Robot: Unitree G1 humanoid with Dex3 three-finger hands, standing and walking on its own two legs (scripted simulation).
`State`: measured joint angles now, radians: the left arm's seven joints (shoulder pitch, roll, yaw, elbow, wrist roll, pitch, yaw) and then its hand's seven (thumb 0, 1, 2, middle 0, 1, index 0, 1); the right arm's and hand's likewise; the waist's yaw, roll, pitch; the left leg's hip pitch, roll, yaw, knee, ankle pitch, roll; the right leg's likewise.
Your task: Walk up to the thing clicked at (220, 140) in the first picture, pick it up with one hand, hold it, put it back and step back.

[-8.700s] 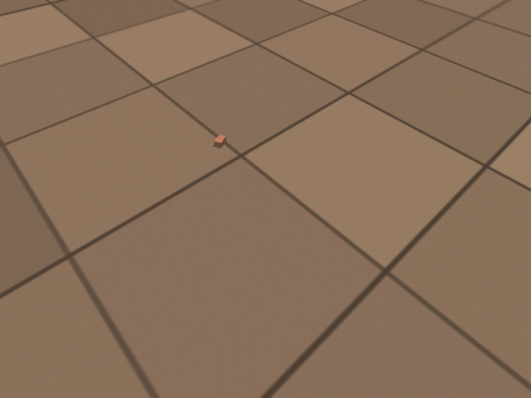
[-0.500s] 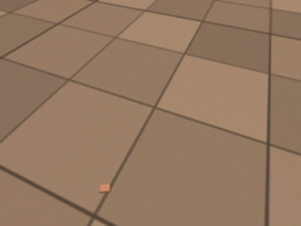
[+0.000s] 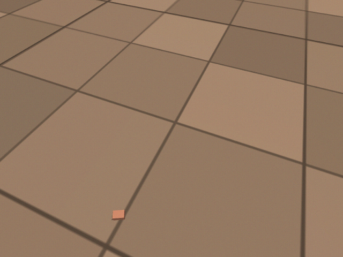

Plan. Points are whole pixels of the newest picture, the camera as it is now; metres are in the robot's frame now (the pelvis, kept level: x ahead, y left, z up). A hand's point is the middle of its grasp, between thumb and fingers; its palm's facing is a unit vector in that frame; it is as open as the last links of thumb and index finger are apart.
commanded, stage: stand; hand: left
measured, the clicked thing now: (118, 215) +0.47 +0.29 -0.77
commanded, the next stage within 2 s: walk up in 0.38 s
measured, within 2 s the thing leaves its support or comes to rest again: neither
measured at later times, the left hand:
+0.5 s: hand out of the picture +0.07 +0.27 -0.16, palm faces +0.00 -0.93 -0.36, open 7.4 cm
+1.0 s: hand out of the picture +0.16 +0.31 -0.16, palm faces -0.02 -0.93 -0.36, open 7.4 cm
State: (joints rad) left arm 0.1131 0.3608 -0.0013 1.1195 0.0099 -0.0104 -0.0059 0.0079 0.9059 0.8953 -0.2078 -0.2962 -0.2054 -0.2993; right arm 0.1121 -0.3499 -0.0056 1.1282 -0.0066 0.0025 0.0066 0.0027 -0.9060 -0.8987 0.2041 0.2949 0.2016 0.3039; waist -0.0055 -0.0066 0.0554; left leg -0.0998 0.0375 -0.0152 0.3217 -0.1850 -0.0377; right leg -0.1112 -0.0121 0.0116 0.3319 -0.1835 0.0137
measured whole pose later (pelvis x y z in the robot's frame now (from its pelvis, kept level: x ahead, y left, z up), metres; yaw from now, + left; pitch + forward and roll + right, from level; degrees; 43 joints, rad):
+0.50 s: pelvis +0.01 +0.01 -0.01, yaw +0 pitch -2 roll -1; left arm 0.16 0.35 0.03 1.08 0.03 -0.03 -0.01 0.01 0.90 0.90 -0.21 -0.30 -0.21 -0.30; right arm 0.16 -0.38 -0.04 1.08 -0.03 0.03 0.03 0.00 -0.91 -0.90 0.20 0.29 0.20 0.30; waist 0.00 0.02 0.04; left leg -0.17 0.03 -0.02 0.51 -0.35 0.01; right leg -0.13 -0.01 0.01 0.40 -0.24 0.01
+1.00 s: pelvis +0.07 +0.05 -0.01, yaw +0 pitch -3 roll +0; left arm 0.14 0.35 0.01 1.02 0.01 -0.01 0.00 0.01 0.91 0.90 -0.21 -0.30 -0.21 -0.30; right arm 0.17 -0.34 -0.03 1.00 -0.01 0.01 0.01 0.00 -0.91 -0.90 0.20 0.29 0.20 0.30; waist 0.00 0.01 0.08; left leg -0.07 -0.02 0.03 0.45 -0.34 0.03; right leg -0.19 -0.02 -0.01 0.50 -0.26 0.00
